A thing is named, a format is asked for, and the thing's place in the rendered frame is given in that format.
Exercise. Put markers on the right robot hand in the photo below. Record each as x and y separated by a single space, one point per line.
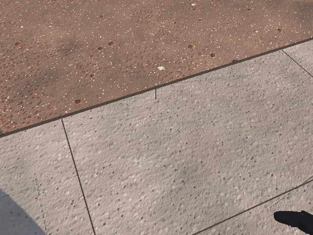
303 220

